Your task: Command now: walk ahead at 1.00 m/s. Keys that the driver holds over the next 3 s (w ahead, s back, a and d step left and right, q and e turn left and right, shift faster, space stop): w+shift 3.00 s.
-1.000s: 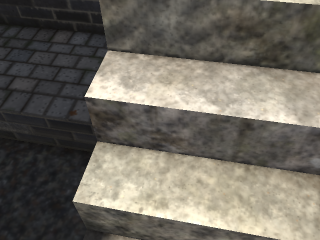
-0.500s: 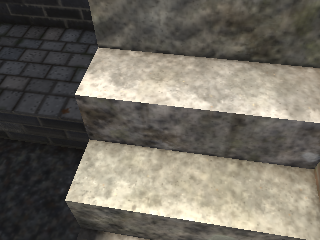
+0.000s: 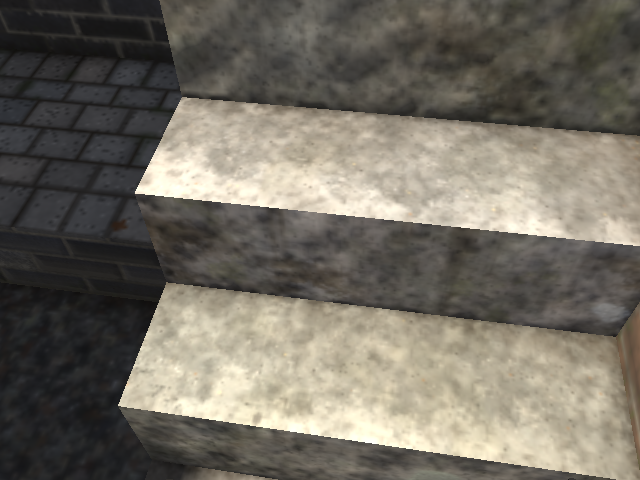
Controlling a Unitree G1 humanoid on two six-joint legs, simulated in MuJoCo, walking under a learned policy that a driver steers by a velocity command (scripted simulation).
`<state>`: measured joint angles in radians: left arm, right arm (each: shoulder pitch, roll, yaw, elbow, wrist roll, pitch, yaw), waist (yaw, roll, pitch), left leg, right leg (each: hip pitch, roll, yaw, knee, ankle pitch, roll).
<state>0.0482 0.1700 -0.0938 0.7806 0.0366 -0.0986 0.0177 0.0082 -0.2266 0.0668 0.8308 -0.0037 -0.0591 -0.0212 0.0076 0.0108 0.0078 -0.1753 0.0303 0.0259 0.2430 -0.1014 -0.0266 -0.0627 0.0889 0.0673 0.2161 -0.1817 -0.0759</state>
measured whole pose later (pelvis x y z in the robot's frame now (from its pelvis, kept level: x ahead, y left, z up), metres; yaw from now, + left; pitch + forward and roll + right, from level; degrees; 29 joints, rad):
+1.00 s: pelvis +0.00 +0.00 +0.00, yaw -1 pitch +2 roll +0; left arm 0.05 0.16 -0.09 0.77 0.04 -0.10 0.01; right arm 0.03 -0.22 0.05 0.82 0.00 -0.05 -0.03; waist 0.01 0.01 0.01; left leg -0.16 0.05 0.03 0.23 -0.09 -0.04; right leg -0.05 0.10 0.09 0.18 -0.16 -0.08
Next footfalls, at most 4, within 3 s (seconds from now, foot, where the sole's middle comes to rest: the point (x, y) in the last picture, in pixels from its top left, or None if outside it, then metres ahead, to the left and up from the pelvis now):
none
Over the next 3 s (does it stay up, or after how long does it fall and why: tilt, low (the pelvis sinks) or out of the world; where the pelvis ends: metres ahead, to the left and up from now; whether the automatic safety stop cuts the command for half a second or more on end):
stays up -0.01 0.00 0.00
